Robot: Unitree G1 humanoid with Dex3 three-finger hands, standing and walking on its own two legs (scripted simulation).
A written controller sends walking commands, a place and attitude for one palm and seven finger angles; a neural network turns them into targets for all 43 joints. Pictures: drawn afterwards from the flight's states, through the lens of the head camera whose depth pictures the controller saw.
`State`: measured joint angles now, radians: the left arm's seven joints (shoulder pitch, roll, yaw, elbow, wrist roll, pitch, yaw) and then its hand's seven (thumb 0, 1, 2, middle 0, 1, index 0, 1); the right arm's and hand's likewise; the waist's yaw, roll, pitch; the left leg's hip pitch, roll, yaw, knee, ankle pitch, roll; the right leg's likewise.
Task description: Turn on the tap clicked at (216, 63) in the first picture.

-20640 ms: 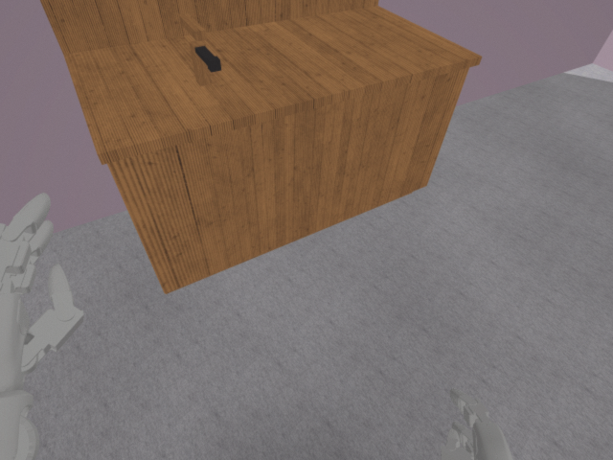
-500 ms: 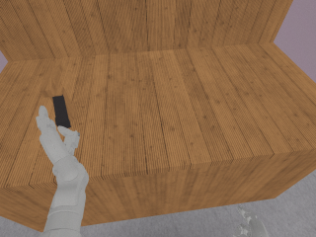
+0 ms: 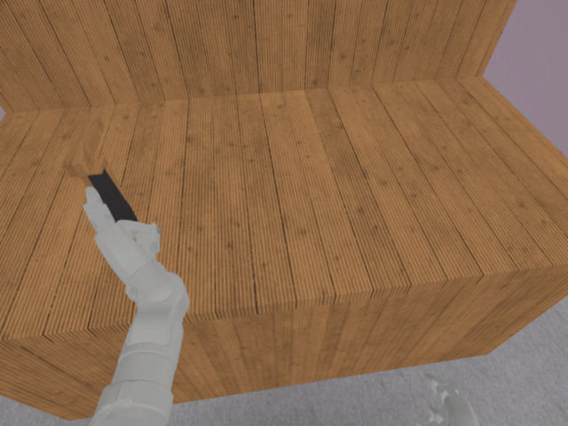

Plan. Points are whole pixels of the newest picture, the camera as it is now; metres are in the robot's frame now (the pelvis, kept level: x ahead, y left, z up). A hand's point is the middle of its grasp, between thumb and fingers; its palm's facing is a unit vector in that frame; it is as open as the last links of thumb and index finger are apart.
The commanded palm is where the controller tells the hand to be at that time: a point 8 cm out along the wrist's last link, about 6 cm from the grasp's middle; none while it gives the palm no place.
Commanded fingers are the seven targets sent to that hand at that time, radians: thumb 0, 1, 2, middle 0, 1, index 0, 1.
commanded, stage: push the lever round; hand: left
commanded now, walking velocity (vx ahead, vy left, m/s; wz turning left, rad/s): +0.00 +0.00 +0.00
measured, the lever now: (122, 214) +0.39 +0.27 +0.08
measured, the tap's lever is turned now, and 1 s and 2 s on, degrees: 30 68 70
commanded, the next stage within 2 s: lift the hand up off the lever in 0.64 s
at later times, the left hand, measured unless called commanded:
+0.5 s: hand (188, 208) +0.41 +0.18 +0.07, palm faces +0.76 -0.65 -0.09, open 7.6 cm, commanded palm +0.36 +0.23 +0.07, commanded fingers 0.00 0.90 0.90 -0.15 -0.15 -0.15 -0.15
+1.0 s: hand (183, 202) +0.42 +0.19 +0.08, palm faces +0.74 -0.67 -0.07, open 8.6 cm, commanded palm +0.37 +0.23 +0.08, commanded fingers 0.00 0.90 0.90 -0.15 -0.15 -0.15 -0.15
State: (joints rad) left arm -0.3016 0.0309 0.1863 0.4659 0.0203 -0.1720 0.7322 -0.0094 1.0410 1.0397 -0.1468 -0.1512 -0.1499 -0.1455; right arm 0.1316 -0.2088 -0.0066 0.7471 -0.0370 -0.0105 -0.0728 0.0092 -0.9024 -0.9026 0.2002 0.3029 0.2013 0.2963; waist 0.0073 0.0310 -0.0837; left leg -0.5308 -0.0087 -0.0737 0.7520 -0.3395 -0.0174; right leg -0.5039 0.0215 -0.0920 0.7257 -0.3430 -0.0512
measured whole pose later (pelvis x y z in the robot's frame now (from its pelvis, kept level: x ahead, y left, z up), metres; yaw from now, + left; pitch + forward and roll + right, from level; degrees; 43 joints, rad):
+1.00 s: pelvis +0.01 +0.00 +0.01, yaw -2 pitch +8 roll -1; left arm -0.47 0.01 0.29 0.64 0.09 -0.13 0.81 -0.04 0.72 0.90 -0.15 -0.15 -0.15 -0.15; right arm 0.17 -0.19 -0.03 0.75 -0.05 0.07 -0.04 0.01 -0.90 -0.90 0.20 0.30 0.20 0.30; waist -0.05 0.02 -0.10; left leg -0.51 0.02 -0.04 0.72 -0.34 -0.01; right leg -0.49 0.05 -0.06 0.67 -0.32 -0.05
